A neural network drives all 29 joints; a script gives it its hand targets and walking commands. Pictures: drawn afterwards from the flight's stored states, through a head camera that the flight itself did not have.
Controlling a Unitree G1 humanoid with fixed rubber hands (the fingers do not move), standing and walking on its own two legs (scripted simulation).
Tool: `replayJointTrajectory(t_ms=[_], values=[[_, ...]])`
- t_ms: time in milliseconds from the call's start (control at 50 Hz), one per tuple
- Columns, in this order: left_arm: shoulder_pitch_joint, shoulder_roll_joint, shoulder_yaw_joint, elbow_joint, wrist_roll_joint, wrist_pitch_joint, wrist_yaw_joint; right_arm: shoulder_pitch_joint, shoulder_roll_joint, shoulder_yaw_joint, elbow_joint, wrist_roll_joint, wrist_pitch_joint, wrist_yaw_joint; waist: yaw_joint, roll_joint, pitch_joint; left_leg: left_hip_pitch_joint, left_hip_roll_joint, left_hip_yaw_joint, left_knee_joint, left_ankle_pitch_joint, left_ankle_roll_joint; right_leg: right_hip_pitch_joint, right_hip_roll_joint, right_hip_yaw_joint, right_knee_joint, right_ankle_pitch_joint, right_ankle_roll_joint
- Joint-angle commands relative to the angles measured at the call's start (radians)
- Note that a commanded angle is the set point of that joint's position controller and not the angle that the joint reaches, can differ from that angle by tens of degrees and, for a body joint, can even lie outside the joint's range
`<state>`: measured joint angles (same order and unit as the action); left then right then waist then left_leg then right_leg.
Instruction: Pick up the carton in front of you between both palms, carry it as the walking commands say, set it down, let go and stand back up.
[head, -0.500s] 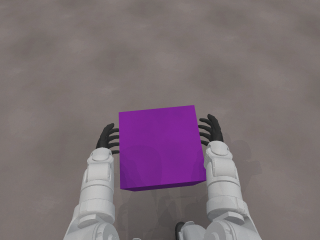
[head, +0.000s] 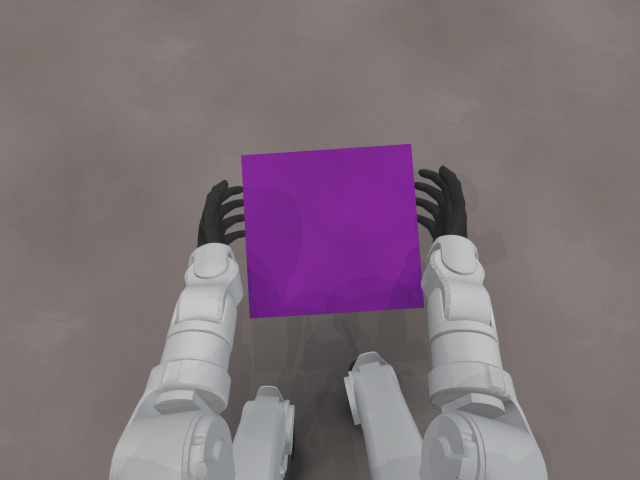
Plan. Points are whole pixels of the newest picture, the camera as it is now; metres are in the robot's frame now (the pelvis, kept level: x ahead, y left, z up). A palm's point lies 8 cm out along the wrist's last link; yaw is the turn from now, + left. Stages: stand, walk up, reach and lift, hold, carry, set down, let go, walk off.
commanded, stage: set down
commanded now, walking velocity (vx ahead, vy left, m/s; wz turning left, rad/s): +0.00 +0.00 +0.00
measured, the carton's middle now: (329, 236) +0.45 -0.07 -0.18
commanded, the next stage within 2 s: none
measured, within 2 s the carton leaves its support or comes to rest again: rests again in 1.30 s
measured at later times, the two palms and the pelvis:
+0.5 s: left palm (245, 245) +0.47 +0.07 -0.24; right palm (418, 260) +0.40 -0.21 -0.24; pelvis -0.03 -0.01 -0.12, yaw +3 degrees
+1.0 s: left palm (261, 247) +0.50 +0.06 -0.38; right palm (404, 272) +0.41 -0.22 -0.36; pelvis -0.04 +0.00 -0.21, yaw +2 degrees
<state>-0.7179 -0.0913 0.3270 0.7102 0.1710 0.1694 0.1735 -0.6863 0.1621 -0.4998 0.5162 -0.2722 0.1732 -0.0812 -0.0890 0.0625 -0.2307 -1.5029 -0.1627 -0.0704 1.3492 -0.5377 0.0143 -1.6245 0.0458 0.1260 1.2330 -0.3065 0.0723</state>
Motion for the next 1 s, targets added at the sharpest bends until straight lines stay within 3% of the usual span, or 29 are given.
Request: replayJointTrajectory(t_ms=[0, 20, 40, 60, 100, 120, 140, 220, 260, 280, 320, 360, 440, 480, 500, 600, 620, 640, 660, 700, 720, 760, 780, 840, 860, 880, 900, 960, 980], values=[[-0.755, -0.818, -0.491, -0.039, -0.065, -0.028, -0.258, -0.437, 0.823, 0.413, 0.303, 0.031, 0.056, 0.267, -0.058, 0.068, -0.712, 0.071, 0.003, 0.004, -0.165, 0.206, -0.06, 0.516, 0.083, -0.147, 0.09, 0.158, -0.059], [-0.796, -0.741, -0.487, -0.074, -0.044, -0.029, -0.255, -0.505, 0.777, 0.427, 0.25, 0.06, 0.059, 0.265, -0.026, 0.088, -0.755, 0.088, -0.004, 0.014, -0.125, 0.184, -0.055, 0.504, 0.091, -0.146, 0.128, 0.142, -0.052], [-0.87, -0.771, -0.491, -0.107, -0.092, -0.036, -0.259, -0.559, 0.821, 0.464, 0.18, 0.071, 0.063, 0.251, -0.091, 0.008, -0.836, 0.054, -0.014, 0.03, -0.094, 0.151, -0.05, 0.566, 0.089, -0.148, 0.12, 0.167, -0.037], [-0.867, -0.791, -0.486, -0.086, -0.091, -0.03, -0.265, -0.63, 0.807, 0.478, 0.155, 0.098, 0.052, 0.235, -0.034, 0.068, -0.874, 0.016, -0.04, 0.062, -0.035, 0.126, -0.059, 0.599, 0.086, -0.114, 0.138, 0.132, -0.052], [-0.779, -0.822, -0.488, 0.047, -0.099, -0.013, -0.279, -0.684, 0.8, 0.544, 0.094, 0.146, 0.038, 0.211, -0.036, 0.049, -0.871, -0.004, -0.027, 0.046, -0.022, 0.135, -0.041, 0.585, 0.087, -0.135, 0.195, 0.204, -0.025], [-0.764, -0.786, -0.435, 0.043, -0.068, -0.016, -0.278, -0.591, 0.817, 0.501, 0.248, 0.116, 0.068, 0.22, 0.047, 0.071, -0.819, -0.093, -0.051, 0.093, -0.02, 0.11, -0.054, 0.594, 0.09, -0.119, 0.18, 0.176, -0.034], [-0.843, -0.724, -0.431, 0.075, -0.068, -0.016, -0.285, -0.674, 0.801, 0.474, 0.212, 0.105, 0.066, 0.214, -0.031, 0.021, -0.739, -0.173, -0.026, 0.064, 0.008, 0.072, -0.039, 0.52, 0.085, -0.132, 0.218, 0.154, -0.022], [-0.82, -0.734, -0.406, 0.109, -0.077, -0.012, -0.301, -0.722, 0.81, 0.528, 0.161, 0.134, 0.071, 0.183, 0.008, -0.038, -0.87, -0.229, -0.039, 0.071, 0.097, 0.087, -0.021, 0.584, 0.084, -0.114, 0.25, 0.18, -0.007], [-0.9, -0.818, -0.497, 0.028, -0.165, -0.034, -0.309, -0.673, 0.832, 0.571, 0.069, 0.118, 0.05, 0.172, -0.101, -0.075, -1.039, -0.201, -0.06, 0.086, 0.118, 0.15, -0.032, 0.677, 0.089, -0.155, 0.291, 0.309, -0.003], [-0.941, -0.737, -0.5, -0.015, -0.178, -0.038, -0.317, -0.747, 0.812, 0.601, 0.04, 0.171, 0.056, 0.161, -0.045, -0.055, -1.054, -0.213, -0.064, 0.107, 0.161, 0.14, -0.036, 0.676, 0.09, -0.135, 0.307, 0.276, 0.002], [-0.909, -0.724, -0.443, 0.074, -0.134, -0.027, -0.311, -0.711, 0.802, 0.512, 0.231, 0.117, 0.068, 0.161, -0.047, 0.005, -0.91, -0.318, -0.058, 0.109, 0.146, 0.034, -0.044, 0.565, 0.092, -0.133, 0.327, 0.176, -0.021], [-0.961, -0.721, -0.459, 0.122, -0.139, -0.019, -0.32, -0.691, 0.805, 0.491, 0.146, 0.108, 0.06, 0.157, -0.102, -0.049, -0.887, -0.338, -0.051, 0.106, 0.188, 0.016, -0.03, 0.561, 0.09, -0.135, 0.336, 0.169, -0.008], [-1.036, -0.591, -0.464, 0.047, -0.157, -0.045, -0.31, -0.88, 0.768, 0.547, 0.03, 0.179, 0.039, 0.141, -0.04, -0.048, -0.961, -0.323, -0.047, 0.111, 0.249, 0.107, -0.018, 0.477, 0.072, -0.152, 0.418, 0.235, 0.014], [-1.007, -0.619, -0.472, 0.072, -0.187, -0.051, -0.297, -0.843, 0.74, 0.499, 0.103, 0.177, 0.031, 0.144, -0.068, -0.021, -0.951, -0.349, -0.051, 0.096, 0.253, 0.077, -0.027, 0.474, 0.076, -0.175, 0.459, 0.221, 0.002], [-1.081, -0.656, -0.547, 0.012, -0.231, -0.066, -0.292, -0.841, 0.714, 0.499, 0.094, 0.158, 0.013, 0.138, -0.138, -0.014, -0.963, -0.377, -0.049, 0.082, 0.299, 0.115, -0.039, 0.473, 0.078, -0.177, 0.494, 0.31, -0.004], [-1.007, -0.63, -0.459, 0.234, -0.201, -0.068, -0.263, -0.926, 0.624, 0.476, 0.117, 0.196, -0.006, 0.142, -0.064, 0.001, -0.843, -0.454, -0.05, 0.105, 0.337, 0.032, -0.035, 0.381, 0.077, -0.169, 0.528, 0.197, 0.002], [-1.141, -0.565, -0.527, 0.091, -0.237, -0.08, -0.251, -0.912, 0.62, 0.448, 0.107, 0.204, -0.005, 0.14, -0.12, 0.017, -0.895, -0.408, -0.048, 0.074, 0.329, 0.026, -0.032, 0.358, 0.058, -0.193, 0.556, 0.191, 0.006], [-1.12, -0.574, -0.514, 0.165, -0.223, -0.079, -0.239, -0.984, 0.607, 0.479, 0.061, 0.223, -0.016, 0.136, -0.07, 0.022, -0.968, -0.317, -0.045, 0.086, 0.374, 0.116, -0.029, 0.325, 0.063, -0.206, 0.587, 0.238, 0.011], [-1.105, -0.589, -0.534, 0.16, -0.236, -0.083, -0.23, -0.92, 0.591, 0.495, 0.113, 0.212, -0.018, 0.128, -0.146, 0.048, -0.966, -0.379, -0.057, 0.101, 0.386, 0.109, -0.051, 0.413, 0.074, -0.166, 0.548, 0.246, -0.006], [-1.124, -0.552, -0.563, 0.117, -0.245, -0.084, -0.226, -0.934, 0.637, 0.501, 0.09, 0.254, -0.006, 0.14, -0.078, 0.049, -1.003, -0.34, -0.044, 0.091, 0.384, 0.115, -0.031, 0.367, 0.054, -0.186, 0.594, 0.273, 0.022], [-1.135, -0.537, -0.525, 0.193, -0.224, -0.076, -0.228, -0.935, 0.6, 0.463, 0.129, 0.205, 0.003, 0.148, -0.14, 0.014, -0.92, -0.382, -0.036, 0.084, 0.416, 0.094, -0.032, 0.332, 0.053, -0.185, 0.61, 0.252, 0.013], [-1.172, -0.561, -0.564, 0.165, -0.275, -0.08, -0.232, -0.953, 0.62, 0.486, 0.088, 0.266, -0.004, 0.155, -0.106, 0.059, -0.962, -0.377, -0.047, 0.115, 0.461, 0.108, -0.031, 0.332, 0.052, -0.186, 0.64, 0.249, 0.006], [-1.154, -0.597, -0.589, 0.132, -0.282, -0.084, -0.227, -0.923, 0.597, 0.491, 0.087, 0.242, -0.014, 0.158, -0.166, 0.047, -0.994, -0.369, -0.045, 0.082, 0.463, 0.143, -0.033, 0.338, 0.061, -0.196, 0.655, 0.311, 0.003], [-1.197, -0.518, -0.595, 0.155, -0.278, -0.09, -0.223, -0.979, 0.564, 0.457, 0.12, 0.27, -0.018, 0.146, -0.122, 0.106, -0.958, -0.387, -0.04, 0.099, 0.483, 0.118, -0.033, 0.25, 0.04, -0.196, 0.672, 0.253, -0.002], [-1.214, -0.531, -0.593, 0.163, -0.315, -0.083, -0.228, -0.952, 0.514, 0.417, 0.127, 0.241, -0.017, 0.15, -0.235, 0.076, -0.872, -0.41, -0.023, 0.057, 0.444, 0.128, -0.034, 0.22, 0.037, -0.234, 0.669, 0.267, 0.001], [-1.208, -0.519, -0.596, 0.152, -0.289, -0.088, -0.223, -0.942, 0.601, 0.434, 0.165, 0.259, -0.007, 0.159, -0.141, 0.094, -0.885, -0.366, -0.025, 0.073, 0.486, 0.166, -0.034, 0.175, 0.043, -0.213, 0.707, 0.265, 0.006], [-1.126, -0.591, -0.579, 0.308, -0.279, -0.064, -0.223, -0.987, 0.466, 0.391, 0.158, 0.222, -0.03, 0.159, -0.226, 0.143, -0.779, -0.416, -0.012, 0.046, 0.452, 0.112, -0.04, 0.125, 0.023, -0.228, 0.682, 0.222, -0.006], [-1.207, -0.557, -0.594, 0.163, -0.293, -0.095, -0.212, -0.977, 0.521, 0.338, 0.132, 0.263, -0.04, 0.142, -0.162, 0.202, -0.89, -0.361, -0.02, 0.054, 0.484, 0.188, -0.036, 0.123, 0.044, -0.203, 0.707, 0.253, -0.014], [-1.221, -0.493, -0.637, 0.163, -0.289, -0.098, -0.2, -0.968, 0.529, 0.35, 0.069, 0.275, -0.056, 0.151, -0.195, 0.181, -0.925, -0.297, -0.006, 0.02, 0.466, 0.277, -0.03, 0.12, 0.026, -0.227, 0.719, 0.329, 0.004]])
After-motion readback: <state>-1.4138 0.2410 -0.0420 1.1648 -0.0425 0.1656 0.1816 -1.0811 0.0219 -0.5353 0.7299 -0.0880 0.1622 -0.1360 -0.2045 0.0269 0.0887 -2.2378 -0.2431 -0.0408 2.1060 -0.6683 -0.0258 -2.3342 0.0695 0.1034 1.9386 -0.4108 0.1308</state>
